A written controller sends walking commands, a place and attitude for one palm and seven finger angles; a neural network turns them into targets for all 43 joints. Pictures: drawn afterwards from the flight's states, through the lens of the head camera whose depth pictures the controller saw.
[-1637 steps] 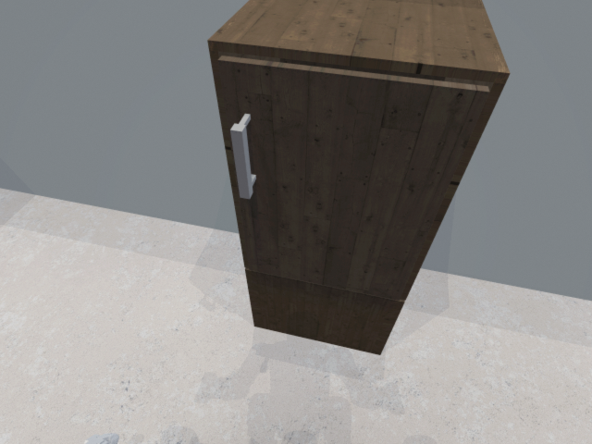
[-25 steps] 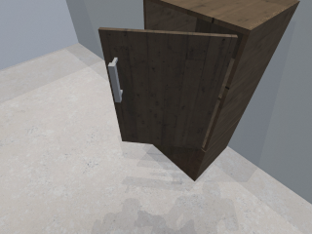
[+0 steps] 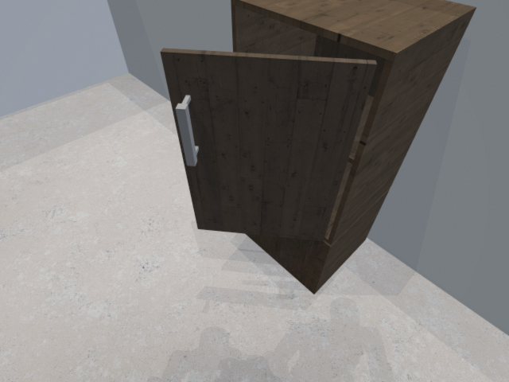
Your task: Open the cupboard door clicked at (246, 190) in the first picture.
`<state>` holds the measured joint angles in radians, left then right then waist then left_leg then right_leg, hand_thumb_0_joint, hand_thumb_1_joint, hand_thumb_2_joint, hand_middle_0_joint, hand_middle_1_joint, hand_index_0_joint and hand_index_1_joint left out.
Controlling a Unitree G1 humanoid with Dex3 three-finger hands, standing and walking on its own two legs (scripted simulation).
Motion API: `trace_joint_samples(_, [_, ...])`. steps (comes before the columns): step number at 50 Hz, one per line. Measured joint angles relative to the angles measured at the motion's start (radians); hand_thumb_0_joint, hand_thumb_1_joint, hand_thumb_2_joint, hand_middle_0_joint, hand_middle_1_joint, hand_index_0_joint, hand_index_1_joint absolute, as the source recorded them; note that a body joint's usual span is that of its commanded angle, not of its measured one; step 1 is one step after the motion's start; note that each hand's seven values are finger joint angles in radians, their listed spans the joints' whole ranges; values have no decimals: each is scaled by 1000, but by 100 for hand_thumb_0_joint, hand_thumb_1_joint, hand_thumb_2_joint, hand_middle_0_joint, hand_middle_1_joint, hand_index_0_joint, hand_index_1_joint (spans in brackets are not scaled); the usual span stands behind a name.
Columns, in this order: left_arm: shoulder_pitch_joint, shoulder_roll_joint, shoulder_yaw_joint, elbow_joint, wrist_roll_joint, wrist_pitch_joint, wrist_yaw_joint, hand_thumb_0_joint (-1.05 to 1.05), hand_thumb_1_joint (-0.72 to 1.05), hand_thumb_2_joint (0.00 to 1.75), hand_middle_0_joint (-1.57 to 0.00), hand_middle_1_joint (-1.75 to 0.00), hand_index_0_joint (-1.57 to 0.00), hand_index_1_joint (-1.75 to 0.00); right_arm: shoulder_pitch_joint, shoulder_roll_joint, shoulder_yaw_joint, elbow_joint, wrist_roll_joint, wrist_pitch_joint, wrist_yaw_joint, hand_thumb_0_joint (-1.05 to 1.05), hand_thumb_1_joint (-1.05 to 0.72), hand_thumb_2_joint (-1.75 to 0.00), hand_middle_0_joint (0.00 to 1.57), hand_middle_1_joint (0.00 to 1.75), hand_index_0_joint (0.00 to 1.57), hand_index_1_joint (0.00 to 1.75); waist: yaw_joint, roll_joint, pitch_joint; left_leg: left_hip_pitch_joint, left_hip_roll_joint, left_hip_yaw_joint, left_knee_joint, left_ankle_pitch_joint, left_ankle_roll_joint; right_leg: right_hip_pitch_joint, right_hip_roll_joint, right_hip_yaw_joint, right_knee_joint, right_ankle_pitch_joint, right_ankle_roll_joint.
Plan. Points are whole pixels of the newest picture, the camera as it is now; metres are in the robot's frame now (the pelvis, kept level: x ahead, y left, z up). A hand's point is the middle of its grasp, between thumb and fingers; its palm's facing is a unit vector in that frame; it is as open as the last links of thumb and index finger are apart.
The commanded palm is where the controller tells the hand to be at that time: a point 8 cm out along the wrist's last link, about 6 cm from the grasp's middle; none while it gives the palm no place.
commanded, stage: look again from close up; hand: left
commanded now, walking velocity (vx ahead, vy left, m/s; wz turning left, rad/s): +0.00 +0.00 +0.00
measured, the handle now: (189, 131) +0.62 +0.18 +0.05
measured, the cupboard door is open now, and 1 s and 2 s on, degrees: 40 40 40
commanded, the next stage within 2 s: shuffle to correct the standing spot in 0.40 s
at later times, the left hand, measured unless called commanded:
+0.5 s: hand out of the picture +0.04 +0.20 -0.17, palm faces -0.02 -0.97 -0.25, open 7.4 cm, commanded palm none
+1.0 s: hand out of the picture +0.05 +0.20 -0.19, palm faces -0.02 -0.99 -0.13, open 7.4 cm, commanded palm none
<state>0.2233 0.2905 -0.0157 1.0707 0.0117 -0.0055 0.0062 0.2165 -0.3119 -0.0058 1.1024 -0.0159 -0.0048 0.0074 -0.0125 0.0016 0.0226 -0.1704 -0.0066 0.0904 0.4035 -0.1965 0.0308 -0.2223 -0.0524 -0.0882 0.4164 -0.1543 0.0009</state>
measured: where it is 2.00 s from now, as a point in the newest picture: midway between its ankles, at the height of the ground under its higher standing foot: outside the picture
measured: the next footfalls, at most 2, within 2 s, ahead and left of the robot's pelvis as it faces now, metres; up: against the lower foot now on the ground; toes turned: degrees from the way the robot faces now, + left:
right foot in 1.18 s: +0.14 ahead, -0.08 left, +0.00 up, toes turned +1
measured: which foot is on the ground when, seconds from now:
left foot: down 0.00-1.00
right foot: down 0.00-0.86, up 0.88-1.00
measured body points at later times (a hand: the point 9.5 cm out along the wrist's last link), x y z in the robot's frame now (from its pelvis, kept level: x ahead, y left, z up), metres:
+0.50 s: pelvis +0.01 +0.00 +0.00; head +0.01 +0.00 +0.45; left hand +0.05 +0.25 -0.15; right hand +0.05 -0.25 -0.15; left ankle +0.02 +0.10 -0.74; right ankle +0.05 -0.12 -0.74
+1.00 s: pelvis +0.07 +0.04 +0.00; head +0.09 +0.06 +0.44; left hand +0.05 +0.25 -0.18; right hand -0.01 -0.16 -0.15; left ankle +0.02 +0.10 -0.74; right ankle +0.06 -0.10 -0.72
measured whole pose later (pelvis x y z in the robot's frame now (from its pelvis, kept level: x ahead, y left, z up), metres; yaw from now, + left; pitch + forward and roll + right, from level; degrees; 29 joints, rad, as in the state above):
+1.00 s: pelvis +0.07 +0.04 +0.00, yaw -2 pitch -2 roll -1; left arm 0.34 0.13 0.02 1.11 0.01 0.02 0.04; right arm 0.40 -0.10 0.01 1.15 -0.02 -0.04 -0.05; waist -0.02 -0.03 0.06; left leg -0.08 -0.03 0.14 0.45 -0.34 0.09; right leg -0.30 -0.06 -0.06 0.75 -0.41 -0.01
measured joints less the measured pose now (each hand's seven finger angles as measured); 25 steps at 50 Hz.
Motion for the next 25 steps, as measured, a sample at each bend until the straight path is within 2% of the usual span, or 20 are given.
trace_joint_samples(14, [-18, -52, -3, 19, 1, -6, 12, 1, 91, 90, -20, -30, -20, -30, -16, 66, 5, 37, 4, -5, -7, 1, -91, -90, 20, 30, 21, 30, -2, -11, 13, 24, 3, -1, -23, 5, -3, 26, 6, -1, -30, 8, 0])
trace_joint_samples(25, [2, -60, 1, 23, 3, -6, 18, 1, 91, 90, -20, -30, -20, -30, -31, 82, 3, 34, 5, -7, -10, 0, -91, -90, 20, 30, 20, 30, 6, -11, 13, 32, 2, -1, -31, 2, -1, 36, 5, -1, -41, 8, 4])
